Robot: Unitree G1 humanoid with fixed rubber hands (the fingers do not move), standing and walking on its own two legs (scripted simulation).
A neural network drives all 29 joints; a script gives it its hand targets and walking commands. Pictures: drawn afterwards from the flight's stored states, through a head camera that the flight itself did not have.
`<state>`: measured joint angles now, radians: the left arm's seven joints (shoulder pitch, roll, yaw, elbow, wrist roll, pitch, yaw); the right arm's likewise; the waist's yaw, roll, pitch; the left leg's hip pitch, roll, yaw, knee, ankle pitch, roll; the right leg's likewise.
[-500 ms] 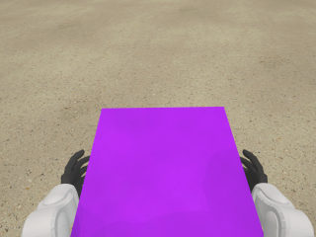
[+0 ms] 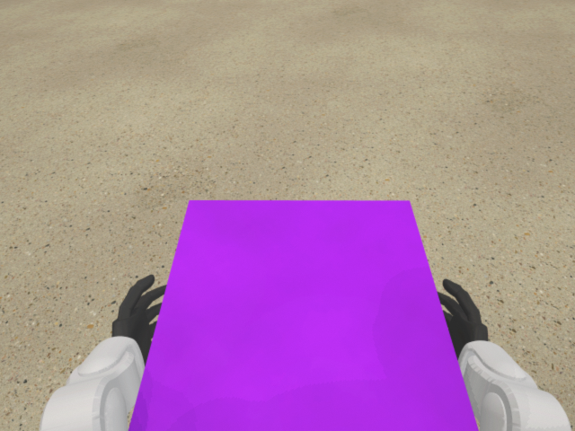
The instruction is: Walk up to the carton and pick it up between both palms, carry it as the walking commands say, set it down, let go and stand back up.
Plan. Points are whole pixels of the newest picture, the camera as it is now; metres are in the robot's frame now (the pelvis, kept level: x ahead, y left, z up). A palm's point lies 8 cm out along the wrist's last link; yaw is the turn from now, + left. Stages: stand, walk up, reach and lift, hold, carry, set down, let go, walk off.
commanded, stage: carry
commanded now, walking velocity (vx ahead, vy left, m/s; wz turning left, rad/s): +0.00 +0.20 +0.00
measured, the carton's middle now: (298, 344) +0.25 -0.01 +0.00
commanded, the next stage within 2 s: none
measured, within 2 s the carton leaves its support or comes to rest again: neither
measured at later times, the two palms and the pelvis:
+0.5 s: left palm out of the picture +0.15 +0.32 +0.08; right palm (359, 419) +0.14 -0.07 +0.06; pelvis -0.07 +0.12 -0.01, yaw +0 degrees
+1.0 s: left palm out of the picture +0.06 +0.47 +0.07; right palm out of the picture +0.08 +0.08 +0.07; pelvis -0.15 +0.26 +0.00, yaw +1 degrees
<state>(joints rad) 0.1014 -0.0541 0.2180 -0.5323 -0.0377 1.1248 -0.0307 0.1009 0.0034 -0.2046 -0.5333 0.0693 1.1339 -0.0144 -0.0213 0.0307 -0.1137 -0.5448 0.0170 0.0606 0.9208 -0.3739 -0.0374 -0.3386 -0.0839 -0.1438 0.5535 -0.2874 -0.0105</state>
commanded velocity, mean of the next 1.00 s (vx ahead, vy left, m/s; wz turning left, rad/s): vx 0.00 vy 0.20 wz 0.00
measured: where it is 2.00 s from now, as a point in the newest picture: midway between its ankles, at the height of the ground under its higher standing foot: outside the picture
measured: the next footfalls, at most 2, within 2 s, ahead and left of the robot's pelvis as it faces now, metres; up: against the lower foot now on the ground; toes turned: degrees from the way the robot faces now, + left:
left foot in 0.16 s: +0.02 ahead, +0.20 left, +0.00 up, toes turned +6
right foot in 0.46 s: -0.05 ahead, +0.03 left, +0.00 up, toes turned -9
